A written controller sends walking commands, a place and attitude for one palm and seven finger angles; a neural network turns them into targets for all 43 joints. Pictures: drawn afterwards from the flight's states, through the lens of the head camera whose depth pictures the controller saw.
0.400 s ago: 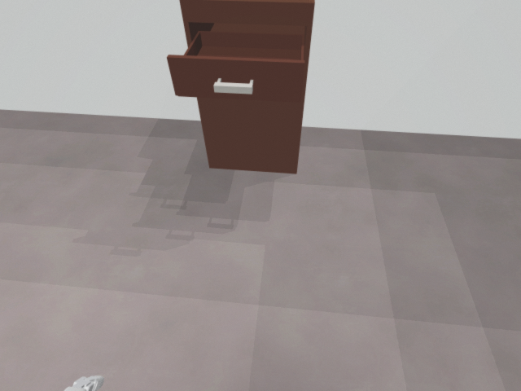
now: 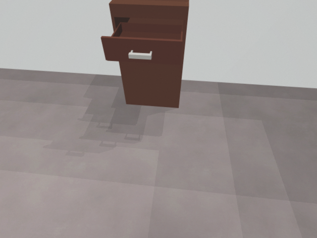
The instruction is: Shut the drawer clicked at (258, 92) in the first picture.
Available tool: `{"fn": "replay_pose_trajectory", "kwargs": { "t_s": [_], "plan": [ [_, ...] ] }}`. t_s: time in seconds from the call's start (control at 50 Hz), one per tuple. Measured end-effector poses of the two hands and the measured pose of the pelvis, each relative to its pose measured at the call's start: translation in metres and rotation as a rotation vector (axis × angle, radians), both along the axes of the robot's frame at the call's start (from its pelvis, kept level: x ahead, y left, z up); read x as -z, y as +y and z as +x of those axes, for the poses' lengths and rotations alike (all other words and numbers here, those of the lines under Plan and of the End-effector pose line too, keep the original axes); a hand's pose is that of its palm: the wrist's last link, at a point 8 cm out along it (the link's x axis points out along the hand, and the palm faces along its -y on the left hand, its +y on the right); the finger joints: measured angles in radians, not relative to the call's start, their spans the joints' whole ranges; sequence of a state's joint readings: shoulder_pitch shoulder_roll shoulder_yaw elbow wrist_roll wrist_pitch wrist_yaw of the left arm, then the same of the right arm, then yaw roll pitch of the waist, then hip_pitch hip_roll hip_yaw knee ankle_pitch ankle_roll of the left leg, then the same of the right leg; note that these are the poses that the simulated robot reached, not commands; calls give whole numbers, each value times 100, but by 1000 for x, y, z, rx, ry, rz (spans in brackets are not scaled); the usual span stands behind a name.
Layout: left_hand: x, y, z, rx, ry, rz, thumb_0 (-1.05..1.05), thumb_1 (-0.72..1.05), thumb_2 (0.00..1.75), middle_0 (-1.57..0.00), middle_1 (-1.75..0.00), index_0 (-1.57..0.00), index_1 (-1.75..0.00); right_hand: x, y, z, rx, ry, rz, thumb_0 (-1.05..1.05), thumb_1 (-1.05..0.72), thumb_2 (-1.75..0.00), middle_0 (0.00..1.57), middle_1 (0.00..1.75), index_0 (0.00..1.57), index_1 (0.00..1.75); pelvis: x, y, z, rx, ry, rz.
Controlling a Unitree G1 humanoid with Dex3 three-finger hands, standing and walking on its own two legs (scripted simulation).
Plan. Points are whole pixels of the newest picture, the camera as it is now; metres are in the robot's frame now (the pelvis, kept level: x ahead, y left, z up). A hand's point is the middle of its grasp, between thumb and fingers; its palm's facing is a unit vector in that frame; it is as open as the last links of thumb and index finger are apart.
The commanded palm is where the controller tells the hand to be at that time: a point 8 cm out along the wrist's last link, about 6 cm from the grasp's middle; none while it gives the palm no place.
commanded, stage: stand and wait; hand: left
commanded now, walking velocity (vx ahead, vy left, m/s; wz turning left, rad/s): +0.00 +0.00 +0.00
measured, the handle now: (140, 54) +1.04 +0.16 -0.06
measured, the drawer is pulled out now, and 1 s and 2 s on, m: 0.30 0.30 0.30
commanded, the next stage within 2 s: look at it before walking up in 0.42 s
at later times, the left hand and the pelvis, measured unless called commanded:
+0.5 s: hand out of the picture +0.06 +0.24 -0.15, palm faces -0.02 -0.94 -0.34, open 7.4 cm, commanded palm none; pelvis -0.01 +0.00 +0.00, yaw +0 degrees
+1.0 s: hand out of the picture +0.04 +0.25 -0.16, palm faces -0.02 -0.94 -0.33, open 7.4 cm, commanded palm none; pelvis -0.01 +0.01 +0.00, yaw +0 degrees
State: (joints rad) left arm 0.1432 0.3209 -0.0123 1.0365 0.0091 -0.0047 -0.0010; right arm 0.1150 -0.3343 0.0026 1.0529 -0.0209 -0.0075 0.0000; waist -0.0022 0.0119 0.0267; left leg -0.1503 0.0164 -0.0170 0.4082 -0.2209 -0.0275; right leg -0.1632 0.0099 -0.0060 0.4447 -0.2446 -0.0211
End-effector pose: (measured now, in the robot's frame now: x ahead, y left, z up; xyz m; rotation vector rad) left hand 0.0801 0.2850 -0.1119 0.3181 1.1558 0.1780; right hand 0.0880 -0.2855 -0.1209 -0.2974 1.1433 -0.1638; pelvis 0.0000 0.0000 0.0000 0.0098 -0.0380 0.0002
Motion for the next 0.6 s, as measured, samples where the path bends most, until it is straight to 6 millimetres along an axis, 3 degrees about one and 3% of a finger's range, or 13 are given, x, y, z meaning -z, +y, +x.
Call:
{"fn": "replay_pose_trajectory", "kwargs": {
  "t_s": [0.14,0.26,0.6],
  "plan": [
    [3,2,-21,-21,54,6,1,90,90,-20,-30,-21,-30,4,-8,-31,27,81,-12,0,-91,-90,20,30,20,30,-1,-3,-4,-1,-2,-3],
    [4,4,-28,-29,69,10,1,90,90,-20,-30,-21,-30,5,-9,-46,38,113,-13,0,-91,-90,20,30,20,30,-1,-3,-7,-2,-5,-5],
    [3,4,-24,-19,31,-3,1,90,90,-20,-30,-21,-30,2,3,-40,29,66,4,0,-91,-90,20,30,20,30,-2,1,-14,0,-9,-5]
  ]
}}
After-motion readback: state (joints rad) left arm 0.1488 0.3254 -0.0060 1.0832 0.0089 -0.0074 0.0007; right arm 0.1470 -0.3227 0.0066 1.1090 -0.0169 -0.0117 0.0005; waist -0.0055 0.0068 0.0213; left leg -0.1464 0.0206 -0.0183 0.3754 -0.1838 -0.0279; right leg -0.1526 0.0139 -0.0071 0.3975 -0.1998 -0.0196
